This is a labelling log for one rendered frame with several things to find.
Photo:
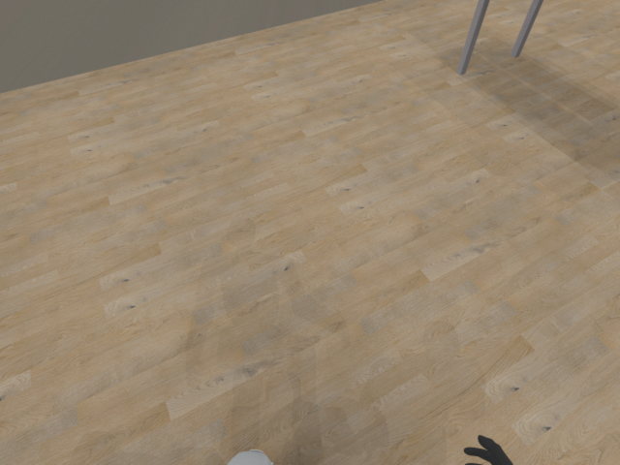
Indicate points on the robot right hand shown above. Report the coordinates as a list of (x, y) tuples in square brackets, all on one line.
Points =
[(492, 453)]

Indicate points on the table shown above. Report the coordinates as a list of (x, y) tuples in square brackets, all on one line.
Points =
[(476, 27)]

